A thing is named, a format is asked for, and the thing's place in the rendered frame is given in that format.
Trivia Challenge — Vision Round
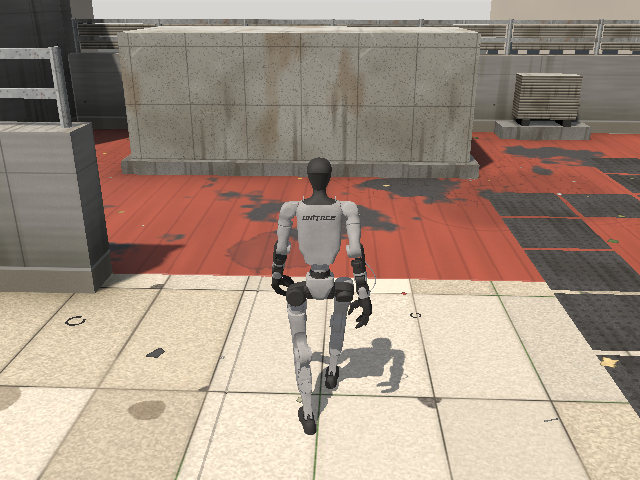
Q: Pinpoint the right robot forearm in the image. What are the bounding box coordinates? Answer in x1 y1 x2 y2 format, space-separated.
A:
351 243 370 299

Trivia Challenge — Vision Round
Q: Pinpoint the right robot upper arm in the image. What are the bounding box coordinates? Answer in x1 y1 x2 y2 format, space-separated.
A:
340 201 362 258

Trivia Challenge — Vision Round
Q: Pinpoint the left robot forearm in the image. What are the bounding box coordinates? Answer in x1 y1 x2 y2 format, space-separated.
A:
272 240 287 279

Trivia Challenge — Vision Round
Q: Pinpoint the left robot upper arm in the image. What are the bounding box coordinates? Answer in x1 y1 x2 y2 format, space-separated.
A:
276 201 299 255

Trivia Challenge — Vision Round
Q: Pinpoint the left robot hand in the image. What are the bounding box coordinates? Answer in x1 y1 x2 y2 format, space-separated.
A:
271 275 294 296

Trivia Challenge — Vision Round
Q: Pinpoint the humanoid robot head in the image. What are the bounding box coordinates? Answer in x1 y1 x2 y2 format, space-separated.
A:
302 157 337 205

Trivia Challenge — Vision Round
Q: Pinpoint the right robot hand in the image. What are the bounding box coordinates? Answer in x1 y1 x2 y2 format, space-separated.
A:
348 297 372 329

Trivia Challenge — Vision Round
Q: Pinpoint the right robot foot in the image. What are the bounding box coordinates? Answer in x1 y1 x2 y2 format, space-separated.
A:
325 366 339 389

